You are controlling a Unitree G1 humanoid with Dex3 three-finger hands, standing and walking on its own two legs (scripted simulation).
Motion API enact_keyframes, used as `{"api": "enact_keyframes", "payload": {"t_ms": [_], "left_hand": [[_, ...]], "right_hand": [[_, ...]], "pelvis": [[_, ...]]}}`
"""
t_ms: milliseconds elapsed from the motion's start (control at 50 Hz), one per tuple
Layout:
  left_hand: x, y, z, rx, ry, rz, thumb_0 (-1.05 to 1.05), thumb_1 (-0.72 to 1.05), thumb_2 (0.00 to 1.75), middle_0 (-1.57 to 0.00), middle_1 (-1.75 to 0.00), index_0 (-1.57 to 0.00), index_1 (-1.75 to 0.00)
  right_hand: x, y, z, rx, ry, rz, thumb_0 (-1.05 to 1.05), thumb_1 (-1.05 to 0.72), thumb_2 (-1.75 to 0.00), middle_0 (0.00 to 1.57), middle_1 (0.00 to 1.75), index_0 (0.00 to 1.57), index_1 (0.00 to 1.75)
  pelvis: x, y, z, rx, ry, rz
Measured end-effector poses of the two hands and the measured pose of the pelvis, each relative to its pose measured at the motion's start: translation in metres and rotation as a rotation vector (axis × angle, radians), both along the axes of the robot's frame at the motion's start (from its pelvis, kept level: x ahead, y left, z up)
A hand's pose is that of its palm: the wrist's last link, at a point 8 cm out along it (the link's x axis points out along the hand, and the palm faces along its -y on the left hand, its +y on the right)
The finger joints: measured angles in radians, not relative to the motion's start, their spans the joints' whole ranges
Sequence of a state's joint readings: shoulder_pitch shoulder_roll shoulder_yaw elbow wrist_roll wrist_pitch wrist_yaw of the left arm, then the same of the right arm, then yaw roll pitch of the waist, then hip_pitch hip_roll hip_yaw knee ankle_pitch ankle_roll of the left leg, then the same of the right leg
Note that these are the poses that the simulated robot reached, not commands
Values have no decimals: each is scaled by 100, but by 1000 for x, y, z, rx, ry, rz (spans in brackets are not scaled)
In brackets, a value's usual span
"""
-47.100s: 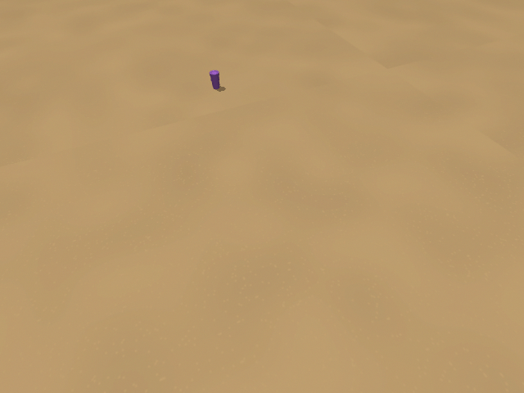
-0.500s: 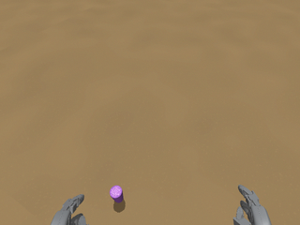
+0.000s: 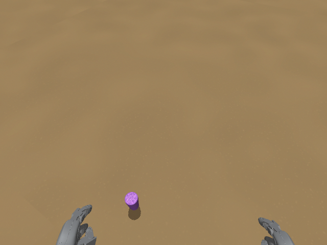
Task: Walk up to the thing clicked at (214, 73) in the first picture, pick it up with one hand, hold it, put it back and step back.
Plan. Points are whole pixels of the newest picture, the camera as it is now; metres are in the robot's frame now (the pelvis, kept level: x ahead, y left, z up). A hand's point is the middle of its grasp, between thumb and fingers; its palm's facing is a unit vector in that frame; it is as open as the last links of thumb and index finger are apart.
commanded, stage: stand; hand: left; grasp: from above
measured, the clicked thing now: (132, 202) +0.46 +0.22 -0.66
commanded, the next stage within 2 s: none
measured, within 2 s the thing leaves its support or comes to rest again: neither
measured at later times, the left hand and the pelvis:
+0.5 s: hand out of the picture +0.04 +0.24 -0.12, palm faces +0.05 -0.95 -0.32, open 7.4 cm; pelvis +0.00 +0.01 +0.05, yaw +0 degrees
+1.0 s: hand out of the picture +0.03 +0.24 -0.11, palm faces +0.03 -0.94 -0.34, open 7.4 cm; pelvis +0.00 +0.00 +0.05, yaw +0 degrees
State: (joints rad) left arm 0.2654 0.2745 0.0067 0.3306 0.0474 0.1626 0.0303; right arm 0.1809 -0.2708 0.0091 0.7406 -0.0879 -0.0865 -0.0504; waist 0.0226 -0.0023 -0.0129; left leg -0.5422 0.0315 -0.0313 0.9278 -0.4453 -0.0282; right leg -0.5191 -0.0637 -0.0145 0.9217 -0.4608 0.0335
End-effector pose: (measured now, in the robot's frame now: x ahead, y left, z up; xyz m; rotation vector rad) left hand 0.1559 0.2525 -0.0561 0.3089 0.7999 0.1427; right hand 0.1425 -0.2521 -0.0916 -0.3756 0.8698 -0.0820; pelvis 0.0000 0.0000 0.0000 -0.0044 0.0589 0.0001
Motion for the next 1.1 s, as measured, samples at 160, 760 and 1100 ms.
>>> {"api": "enact_keyframes", "payload": {"t_ms": [160,760,1100], "left_hand": [[-52,32,-28,17,214,99,1,90,90,-20,-30,-21,-30],[-130,36,-16,1,452,198,1,90,90,-20,-30,-21,-30],[-123,32,-15,1,475,184,1,90,90,-20,-30,-21,-30]], "right_hand": [[-39,-25,4,-8,171,-104,1,-91,-90,20,30,21,30],[-86,-25,15,34,326,-186,0,-91,-90,20,30,21,30],[-98,-40,18,11,379,-199,0,-91,-90,20,30,20,30]], "pelvis": [[4,4,16,3,-55,-1],[-5,1,52,0,-146,7],[-2,-4,54,-2,-133,2]]}}
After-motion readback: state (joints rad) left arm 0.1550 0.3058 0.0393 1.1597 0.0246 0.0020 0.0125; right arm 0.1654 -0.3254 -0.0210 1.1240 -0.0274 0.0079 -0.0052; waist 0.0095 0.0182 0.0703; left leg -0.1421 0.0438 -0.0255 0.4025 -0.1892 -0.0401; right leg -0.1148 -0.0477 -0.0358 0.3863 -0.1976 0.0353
